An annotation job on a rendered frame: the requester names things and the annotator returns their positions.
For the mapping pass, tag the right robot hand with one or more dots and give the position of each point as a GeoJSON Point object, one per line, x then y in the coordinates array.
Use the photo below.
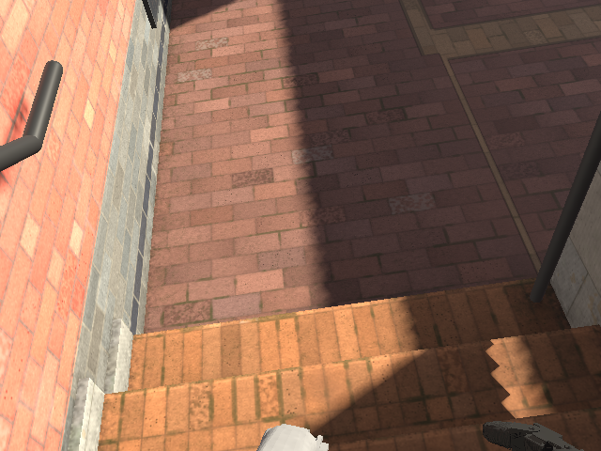
{"type": "Point", "coordinates": [523, 437]}

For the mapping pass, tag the left robot thigh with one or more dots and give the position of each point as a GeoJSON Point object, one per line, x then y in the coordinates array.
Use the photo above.
{"type": "Point", "coordinates": [291, 438]}

